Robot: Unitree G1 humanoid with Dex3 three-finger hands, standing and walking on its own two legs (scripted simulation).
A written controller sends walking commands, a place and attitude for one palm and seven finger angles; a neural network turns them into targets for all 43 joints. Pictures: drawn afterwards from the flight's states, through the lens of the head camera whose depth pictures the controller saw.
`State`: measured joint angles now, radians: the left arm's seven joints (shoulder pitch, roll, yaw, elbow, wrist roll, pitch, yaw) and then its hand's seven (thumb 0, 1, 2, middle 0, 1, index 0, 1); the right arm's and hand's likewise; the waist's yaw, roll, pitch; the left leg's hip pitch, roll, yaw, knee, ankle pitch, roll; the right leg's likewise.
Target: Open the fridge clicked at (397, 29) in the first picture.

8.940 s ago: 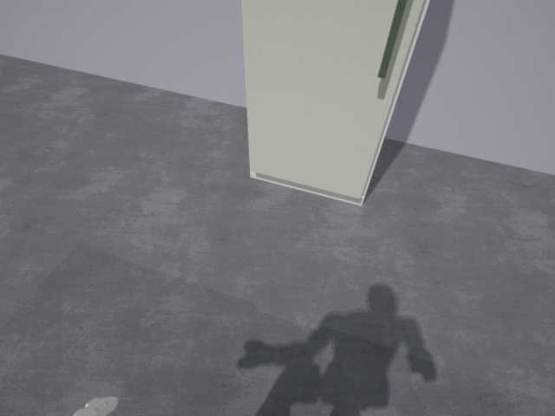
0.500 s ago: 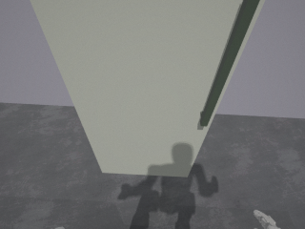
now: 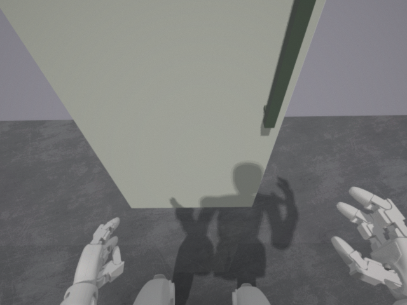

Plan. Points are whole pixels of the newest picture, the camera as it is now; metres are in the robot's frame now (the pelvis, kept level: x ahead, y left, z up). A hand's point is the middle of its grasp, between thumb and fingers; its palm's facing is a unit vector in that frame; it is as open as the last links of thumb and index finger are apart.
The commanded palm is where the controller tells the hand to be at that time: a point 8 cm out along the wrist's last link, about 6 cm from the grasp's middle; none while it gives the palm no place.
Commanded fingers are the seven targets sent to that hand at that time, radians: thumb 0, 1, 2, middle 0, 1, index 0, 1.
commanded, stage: raise the hand to about handle height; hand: right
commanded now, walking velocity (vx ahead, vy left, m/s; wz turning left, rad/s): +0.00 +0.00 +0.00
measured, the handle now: (293, 24) +0.53 -0.15 +0.25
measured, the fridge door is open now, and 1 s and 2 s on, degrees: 0 0 0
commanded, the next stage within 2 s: move the hooked fingers beside the handle in 1.52 s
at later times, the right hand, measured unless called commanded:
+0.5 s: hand (386, 214) +0.24 -0.26 +0.12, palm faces +0.03 +1.00 -0.07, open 12.5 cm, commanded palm +0.21 -0.31 +0.14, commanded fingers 0.00 0.38 -0.35 0.29 1.12 0.29 1.12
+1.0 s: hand (402, 158) +0.30 -0.27 +0.19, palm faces +0.05 +1.00 -0.05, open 14.0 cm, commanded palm +0.27 -0.31 +0.19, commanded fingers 0.00 0.50 -0.30 0.30 1.20 0.30 1.20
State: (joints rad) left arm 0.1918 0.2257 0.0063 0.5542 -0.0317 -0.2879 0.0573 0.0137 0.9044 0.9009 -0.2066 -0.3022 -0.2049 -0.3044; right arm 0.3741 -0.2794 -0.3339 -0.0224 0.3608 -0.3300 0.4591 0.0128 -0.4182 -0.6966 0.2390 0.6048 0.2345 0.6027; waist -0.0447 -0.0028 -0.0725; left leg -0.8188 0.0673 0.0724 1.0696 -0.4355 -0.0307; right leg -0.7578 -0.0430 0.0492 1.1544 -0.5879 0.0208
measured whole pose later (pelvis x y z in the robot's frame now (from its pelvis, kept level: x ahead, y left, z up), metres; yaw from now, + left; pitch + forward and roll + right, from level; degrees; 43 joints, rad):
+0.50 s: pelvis +0.02 -0.01 +0.04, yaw +0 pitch +7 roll +2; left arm 0.28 0.26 -0.03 0.55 -0.05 -0.28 0.09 0.01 0.90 0.90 -0.21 -0.30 -0.20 -0.30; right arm 0.28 -0.36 -0.38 0.02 0.38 -0.20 0.42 0.00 0.16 -0.45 0.28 0.98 0.28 0.98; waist -0.02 -0.02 -0.08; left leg -0.61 0.06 0.07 0.85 -0.36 -0.04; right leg -0.55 -0.04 0.03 0.94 -0.51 0.01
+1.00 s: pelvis +0.03 +0.01 +0.06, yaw +0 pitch +3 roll +1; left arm 0.28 0.27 -0.05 0.58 -0.06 -0.26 0.12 0.01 0.90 0.90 -0.21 -0.30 -0.21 -0.30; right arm 0.00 -0.42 -0.45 0.21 0.37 -0.05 0.47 -0.01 0.50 -0.30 0.31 1.19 0.30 1.19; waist -0.03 -0.05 -0.05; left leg -0.42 0.05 0.07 0.67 -0.30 -0.03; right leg -0.34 -0.04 0.02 0.72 -0.43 0.02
